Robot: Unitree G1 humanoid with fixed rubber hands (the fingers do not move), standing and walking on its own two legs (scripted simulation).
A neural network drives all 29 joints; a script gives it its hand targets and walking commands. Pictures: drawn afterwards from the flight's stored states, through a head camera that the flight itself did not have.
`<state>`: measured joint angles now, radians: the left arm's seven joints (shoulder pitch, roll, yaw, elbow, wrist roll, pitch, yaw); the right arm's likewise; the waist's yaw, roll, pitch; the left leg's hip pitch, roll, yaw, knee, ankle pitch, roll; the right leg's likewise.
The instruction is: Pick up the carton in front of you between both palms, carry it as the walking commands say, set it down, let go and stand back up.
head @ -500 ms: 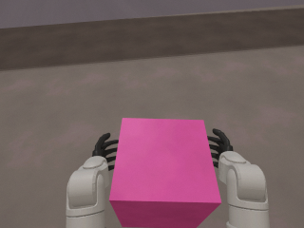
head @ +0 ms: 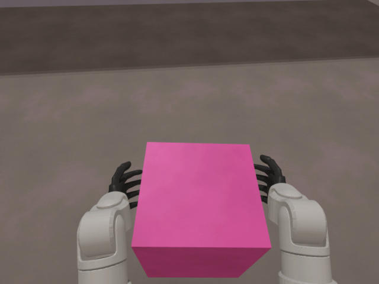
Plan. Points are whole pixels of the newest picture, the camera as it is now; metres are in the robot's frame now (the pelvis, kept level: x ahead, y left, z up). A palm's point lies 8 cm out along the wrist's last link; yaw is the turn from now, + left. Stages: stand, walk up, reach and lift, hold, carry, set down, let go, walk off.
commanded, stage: carry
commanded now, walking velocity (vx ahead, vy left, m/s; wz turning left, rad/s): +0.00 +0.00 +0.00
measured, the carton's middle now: (195, 214) +0.28 +0.01 -0.01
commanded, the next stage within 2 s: hold in 1.60 s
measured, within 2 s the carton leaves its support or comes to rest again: neither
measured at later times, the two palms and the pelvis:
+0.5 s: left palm (138, 169) +0.33 +0.12 +0.09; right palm (282, 167) +0.33 -0.17 +0.09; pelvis +0.06 -0.02 +0.00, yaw +0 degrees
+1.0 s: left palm (139, 198) +0.28 +0.12 +0.06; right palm (287, 195) +0.28 -0.18 +0.06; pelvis +0.02 -0.03 +0.00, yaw -1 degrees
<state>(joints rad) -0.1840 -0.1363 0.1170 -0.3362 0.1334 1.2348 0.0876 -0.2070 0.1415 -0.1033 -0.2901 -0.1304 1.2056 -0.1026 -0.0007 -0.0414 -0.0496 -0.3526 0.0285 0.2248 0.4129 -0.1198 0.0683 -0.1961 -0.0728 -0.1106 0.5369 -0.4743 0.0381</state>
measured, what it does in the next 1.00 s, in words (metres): steps on the spot: right foot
